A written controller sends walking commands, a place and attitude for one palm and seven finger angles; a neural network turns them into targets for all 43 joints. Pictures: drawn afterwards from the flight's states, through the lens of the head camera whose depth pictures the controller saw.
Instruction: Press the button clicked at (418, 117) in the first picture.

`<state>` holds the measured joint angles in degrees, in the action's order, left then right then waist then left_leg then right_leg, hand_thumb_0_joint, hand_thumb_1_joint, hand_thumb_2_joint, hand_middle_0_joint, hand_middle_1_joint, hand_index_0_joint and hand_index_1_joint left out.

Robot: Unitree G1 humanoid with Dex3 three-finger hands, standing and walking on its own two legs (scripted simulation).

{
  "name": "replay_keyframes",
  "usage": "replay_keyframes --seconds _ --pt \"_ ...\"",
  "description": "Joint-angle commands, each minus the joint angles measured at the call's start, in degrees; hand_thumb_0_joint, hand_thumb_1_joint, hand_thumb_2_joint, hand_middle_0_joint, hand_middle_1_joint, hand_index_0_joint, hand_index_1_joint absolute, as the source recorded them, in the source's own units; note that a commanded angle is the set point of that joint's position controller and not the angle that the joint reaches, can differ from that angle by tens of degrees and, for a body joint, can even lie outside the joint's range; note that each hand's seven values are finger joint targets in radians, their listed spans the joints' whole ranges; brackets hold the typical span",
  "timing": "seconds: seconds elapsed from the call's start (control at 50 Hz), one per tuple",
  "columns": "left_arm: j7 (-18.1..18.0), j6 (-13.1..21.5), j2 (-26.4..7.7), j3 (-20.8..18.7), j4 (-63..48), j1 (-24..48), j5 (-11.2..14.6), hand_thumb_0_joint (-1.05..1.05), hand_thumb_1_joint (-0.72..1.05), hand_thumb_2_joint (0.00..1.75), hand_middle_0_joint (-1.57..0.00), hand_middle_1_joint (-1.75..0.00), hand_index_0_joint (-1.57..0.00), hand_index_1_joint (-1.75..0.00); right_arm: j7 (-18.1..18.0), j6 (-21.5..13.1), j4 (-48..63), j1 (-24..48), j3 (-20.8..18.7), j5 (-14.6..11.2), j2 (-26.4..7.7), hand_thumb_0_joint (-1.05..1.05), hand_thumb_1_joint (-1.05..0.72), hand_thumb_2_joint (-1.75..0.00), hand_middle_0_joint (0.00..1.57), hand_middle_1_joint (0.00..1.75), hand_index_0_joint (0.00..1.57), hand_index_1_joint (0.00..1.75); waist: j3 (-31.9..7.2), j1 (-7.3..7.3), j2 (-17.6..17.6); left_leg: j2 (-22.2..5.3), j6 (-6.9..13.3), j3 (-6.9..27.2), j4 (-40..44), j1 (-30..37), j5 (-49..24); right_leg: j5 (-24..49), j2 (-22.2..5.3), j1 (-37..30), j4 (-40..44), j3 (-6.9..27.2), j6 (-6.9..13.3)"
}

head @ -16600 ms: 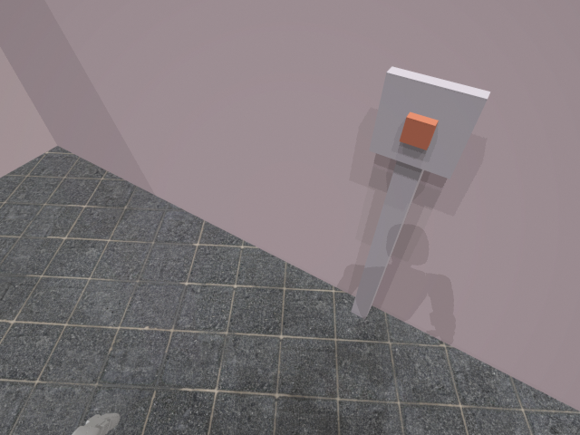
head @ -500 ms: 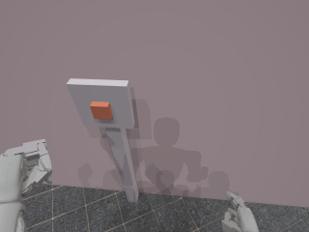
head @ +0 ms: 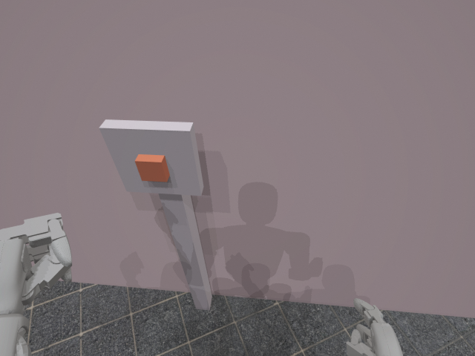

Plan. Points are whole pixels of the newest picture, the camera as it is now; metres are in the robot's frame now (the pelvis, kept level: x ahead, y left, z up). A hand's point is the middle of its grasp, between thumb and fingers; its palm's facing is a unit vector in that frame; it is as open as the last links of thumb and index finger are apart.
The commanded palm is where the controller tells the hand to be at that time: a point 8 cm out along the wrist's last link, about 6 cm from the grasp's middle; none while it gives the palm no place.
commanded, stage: step back with the hand held close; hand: left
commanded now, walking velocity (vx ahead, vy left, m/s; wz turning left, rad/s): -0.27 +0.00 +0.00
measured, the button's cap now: (153, 167) +0.45 +0.24 +0.08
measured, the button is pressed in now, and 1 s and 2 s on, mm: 0 0 0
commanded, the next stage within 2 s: stop stepping back and stand still in 0.96 s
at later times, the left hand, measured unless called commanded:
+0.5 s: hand (4, 311) +0.11 +0.28 +0.16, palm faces +0.35 -0.81 -0.48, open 3.1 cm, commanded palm +0.06 +0.31 +0.17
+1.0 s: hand out of the picture +0.01 +0.30 +0.17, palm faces +0.43 -0.81 -0.39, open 3.1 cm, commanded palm -0.06 +0.33 +0.17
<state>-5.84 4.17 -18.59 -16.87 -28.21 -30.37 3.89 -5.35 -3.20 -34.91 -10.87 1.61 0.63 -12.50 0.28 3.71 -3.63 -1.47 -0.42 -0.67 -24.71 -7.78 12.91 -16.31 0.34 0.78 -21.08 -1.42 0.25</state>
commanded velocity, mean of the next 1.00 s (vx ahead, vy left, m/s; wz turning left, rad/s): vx -0.31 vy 0.00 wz -0.04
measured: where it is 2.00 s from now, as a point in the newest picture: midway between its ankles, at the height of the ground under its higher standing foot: outside the picture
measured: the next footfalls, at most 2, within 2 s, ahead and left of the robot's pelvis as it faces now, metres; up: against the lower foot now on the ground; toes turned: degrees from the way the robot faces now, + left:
left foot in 0.78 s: -0.03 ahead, +0.14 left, +0.00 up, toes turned +3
right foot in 1.12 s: -0.25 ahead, -0.07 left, +0.00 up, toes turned -1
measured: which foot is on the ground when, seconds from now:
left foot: down 0.00-0.66, up 0.68-0.76, down 0.78-1.00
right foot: down 0.00-0.78, up 0.80-1.00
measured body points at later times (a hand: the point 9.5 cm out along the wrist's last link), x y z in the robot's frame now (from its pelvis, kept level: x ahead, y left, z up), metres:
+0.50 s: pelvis -0.08 +0.04 -0.01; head -0.06 +0.04 +0.44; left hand +0.09 +0.32 +0.18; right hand +0.11 -0.20 -0.08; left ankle +0.01 +0.13 -0.74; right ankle -0.05 -0.11 -0.74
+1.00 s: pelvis -0.18 +0.05 -0.01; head -0.16 +0.08 +0.44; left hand -0.02 +0.34 +0.19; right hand +0.00 -0.16 -0.08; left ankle -0.07 +0.14 -0.74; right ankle -0.22 -0.09 -0.69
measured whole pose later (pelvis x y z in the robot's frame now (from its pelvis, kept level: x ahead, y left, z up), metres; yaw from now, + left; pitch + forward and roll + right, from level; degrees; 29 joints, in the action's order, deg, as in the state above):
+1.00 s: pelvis -0.18 +0.05 -0.01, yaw +1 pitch +1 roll -4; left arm -9.5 12.5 -22.3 -23.1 -36.3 -32.1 2.4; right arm -1.8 -6.1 -34.2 -10.6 0.9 1.3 -7.8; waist 0.4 0.1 -0.3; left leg -2.9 2.7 -0.5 -27.6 -25.4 3.8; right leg -28.2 3.8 21.0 -51.1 -0.2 -0.9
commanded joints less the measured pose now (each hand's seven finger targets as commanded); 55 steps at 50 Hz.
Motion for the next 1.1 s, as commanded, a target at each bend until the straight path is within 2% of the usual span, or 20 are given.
replay_keyframes --seconds 0.0,0.06,0.14,0.28,0.38,0.48,0.54,0.58,0.62,0.66,0.7,0.72,0.74,0.76,0.78,0.8,0.86,1.02,1.06,1.08 --pt "-0.54 5.4 -11.43 -9.34 -6.72 2.62 -0.27 0.0 0.9 0.9 -1.3 -1.5 -1.3 -1.5 -0.05 -0.11 9.98 8.36 -2.52 -0.1 -5.97 0.0 -0.9 -0.9 0.2 0.3 0.2 0.3 1.22 -2.43 8.56 0.12 3.03 0.74 -2.74 1.07 -12.54 24.42 -5.19 13.03 6.43 2.8 -1.19" --pt "-0.07 5.24 -9.0 -6.6 -7.7 -1.77 -0.53 0.0 0.9 0.9 -1.3 -1.5 -1.3 -1.5 0.56 1.95 11.34 7.41 -3.31 -0.5 -6.74 0.0 -0.9 -0.9 0.2 0.3 0.2 0.3 -3.97 -2.93 5.21 -0.43 3.05 -0.27 -2.74 2.05 -17.83 27.68 -5.0 11.4 3.62 1.5 -2.78" --pt "-0.63 5.72 -11.73 -8.72 -14.47 -4.29 -0.37 0.0 0.9 0.9 -1.3 -1.5 -1.3 -1.5 0.54 3.49 13.41 7.42 -3.85 -0.89 -6.93 0.0 -0.9 -0.9 0.2 0.3 0.2 0.3 -10.43 -2.84 2.81 -1.38 3.06 0.14 -2.29 3.22 -24.73 27.64 -3.87 9.18 0.33 0.65 -2.63" --pt "-2.12 7.16 -15.22 -12.87 -19.36 -7.15 0.21 0.0 0.9 0.9 -1.3 -1.5 -1.3 -1.5 0.04 3.66 14.92 6.87 -4.47 -1.29 -7.18 0.0 -0.9 -0.9 0.2 0.3 0.2 0.3 -11.41 -2.83 -0.59 -2.62 2.86 2.11 -1.19 -1.4 -23.09 21.46 -2.48 9.18 -2.93 0.69 -1.71" --pt "-2.2 8.38 -12.44 -11.22 -15.36 -7.69 0.06 0.0 0.9 0.9 -1.3 -1.5 -1.3 -1.5 0.11 2.34 14.52 6.45 -4.75 -1.35 -7.94 0.0 -0.9 -0.9 0.2 0.3 0.2 0.3 -6.04 -3.26 -1.94 -4.41 3.52 4.8 4.09 -10.33 -4.98 8.27 -1.11 10.09 -3.74 0.95 -1.5" --pt "-2.42 10.29 -11.55 -11.33 -15.7 -4.92 -1.74 0.0 0.9 0.9 -1.3 -1.5 -1.3 -1.5 0.02 0.06 14.95 6.95 -4.66 -1.28 -9.11 0.0 -0.9 -0.9 0.2 0.3 0.2 0.3 -2.19 -3.1 -6.03 -8.1 6.43 10.9 12.88 -30.85 23.69 0.1 1.43 0.25 -12.65 0.96 -1.73" --pt "-2.47 11.11 -11.66 -11.81 -16.88 -4.58 -2.56 0.0 0.9 0.9 -1.3 -1.5 -1.3 -1.5 0.25 -1.06 14.85 5.97 -4.83 -1.23 -8.46 0.0 -0.9 -0.9 0.2 0.3 0.2 0.3 -3.01 -2.92 -4.32 -7.76 6.48 10.66 11.25 -34.29 27.09 -2.49 1.69 -0.89 -13.79 1.61 -0.94" --pt "-2.76 11.75 -14.17 -13.47 -19.44 -5.0 -2.23 0.0 0.9 0.9 -1.3 -1.5 -1.3 -1.5 0.38 -1.67 14.8 5.38 -5.09 -1.0 -7.9 0.0 -0.9 -0.9 0.2 0.3 0.2 0.3 -4.56 -3.23 1.06 -3.57 4.65 6.81 2.56 -26.38 22.01 -8.49 -1.67 8.05 -5.05 6.74 0.86" --pt "-3.43 12.23 -13.91 -12.13 -20.81 -4.98 -1.54 0.0 0.9 0.9 -1.3 -1.5 -1.3 -1.5 0.76 -1.81 12.64 3.41 -5.1 -0.84 -6.58 0.0 -0.9 -0.9 0.2 0.3 0.2 0.3 -5.17 -3.98 10.91 2.11 0.78 2.17 -18.18 -9.69 11.39 -16.9 -12.41 28.55 7.35 18.31 6.39" --pt "-4.3 11.49 -12.8 -10.57 -20.12 -3.15 -1.74 0.0 0.9 0.9 -1.3 -1.5 -1.3 -1.5 1.08 -1.33 10.73 3.31 -4.95 -0.33 -5.88 0.0 -0.9 -0.9 0.2 0.3 0.2 0.3 -4.87 -4.31 13.21 1.71 0.38 2.56 -30.23 -5.3 10.87 -13.86 -17.82 35.66 8.96 20.08 8.96" --pt "-4.67 10.95 -12.63 -10.22 -20.16 0.18 -1.99 0.0 0.9 0.9 -1.3 -1.5 -1.3 -1.5 0.76 -1.38 9.96 2.95 -4.27 0.06 -5.79 0.0 -0.9 -0.9 0.2 0.3 0.2 0.3 -3.4 -5.42 12.76 -0.27 1.01 3.68 -18.58 -3.11 8.55 -7.2 -14.08 34.73 4.03 13.1 5.64" --pt "-4.62 10.97 -12.26 -9.78 -20.2 1.47 -1.79 0.0 0.9 0.9 -1.3 -1.5 -1.3 -1.5 0.28 -1.65 10.4 3.65 -3.88 -0.11 -6.15 0.0 -0.9 -0.9 0.2 0.3 0.2 0.3 -1.14 -5.74 7.48 -0.57 1.23 3.39 -6.72 -3.74 6.95 -7.05 -8.91 33.51 -1.39 8.97 2.64" --pt "-4.71 11.39 -11.91 -9.7 -20.21 2.4 -1.57 0.0 0.9 0.9 -1.3 -1.5 -1.3 -1.5 -0.42 -2.3 10.83 4.76 -3.87 -0.2 -7.91 0.0 -0.9 -0.9 0.2 0.3 0.2 0.3 1.34 -5.16 -4.35 -5.89 3.6 11.41 6.15 -11.96 11.63 -8.0 -2.24 29.24 -12.13 5.03 -0.14" --pt "-5.11 12.19 -11.5 -10.31 -20.92 3.79 -2.41 0.0 0.9 0.9 -1.3 -1.5 -1.3 -1.5 -0.72 -3.52 11.24 5.27 -4.11 -0.06 -8.98 0.0 -0.9 -0.9 0.2 0.3 0.2 0.3 0.75 -4.7 -16.31 -16.1 7.96 24.71 14.37 -22.96 16.69 -8.2 2.79 21.43 -28.55 1.7 -1.9" --pt "-5.52 12.38 -12.01 -10.29 -18.83 5.2 -2.94 0.0 0.9 0.9 -1.3 -1.5 -1.3 -1.5 -1.03 -4.53 9.96 3.93 -4.17 0.69 -6.14 0.0 -0.9 -0.9 0.2 0.3 0.2 0.3 1.01 -5.16 -13.72 -18.77 10.38 26.68 14.88 -22.82 10.53 -12.16 2.93 23.79 -39.02 4.72 -1.42" --pt "-5.33 13.4 -12.38 -11.8 -17.08 3.51 -2.51 0.0 0.9 0.9 -1.3 -1.5 -1.3 -1.5 -0.15 -5.46 8.44 3.71 -4.45 0.67 -5.67 0.0 -0.9 -0.9 0.2 0.3 0.2 0.3 -4.25 -4.64 -9.47 -18.99 10.51 23.24 15.15 -21.89 15.62 -12.06 2.76 20.8 -44.4 6.71 -0.98" --pt "-4.66 13.09 -11.32 -11.54 -19.07 1.2 -1.95 0.0 0.9 0.9 -1.3 -1.5 -1.3 -1.5 1.58 -5.77 8.71 4.31 -5.65 0.59 -6.4 0.0 -0.9 -0.9 0.2 0.3 0.2 0.3 -5.81 -4.22 -3.5 -16.24 10.9 17.6 10.39 -16.8 7.85 -11.24 2.25 22.51 -42.25 5.49 -1.38" --pt "-3.05 11.87 -12.1 -9.89 -22.22 -4.54 -0.35 0.0 0.9 0.9 -1.3 -1.5 -1.3 -1.5 3.32 -5.86 8.35 5.05 -4.18 0.84 -5.86 0.0 -0.9 -0.9 0.2 0.3 0.2 0.3 -9.73 -3.46 -11.3 -10.15 3.15 10.07 14.89 -10.25 9.91 -10.0 4.71 9.4 -5.58 -3.67 0.48" --pt "-2.53 12.46 -14.61 -11.99 -21.38 -6.9 0.14 0.0 0.9 0.9 -1.3 -1.5 -1.3 -1.5 3.23 -4.61 8.58 4.26 -4.24 0.87 -5.28 0.0 -0.9 -0.9 0.2 0.3 0.2 0.3 -10.29 -3.37 -5.74 -6.04 0.2 4.68 7.39 -6.38 4.31 -3.58 1.04 9.05 7.04 -0.99 1.86" --pt "-2.57 12.72 -16.77 -13.84 -21.8 -7.83 -0.12 0.0 0.9 0.9 -1.3 -1.5 -1.3 -1.5 3.15 -3.68 8.55 3.63 -4.34 0.56 -5.07 0.0 -0.9 -0.9 0.2 0.3 0.2 0.3 -11.18 -3.57 0.44 -1.53 -0.99 0.28 -3.09 -2.63 2.76 0.3 -5.13 14.08 9.47 3.81 4.01"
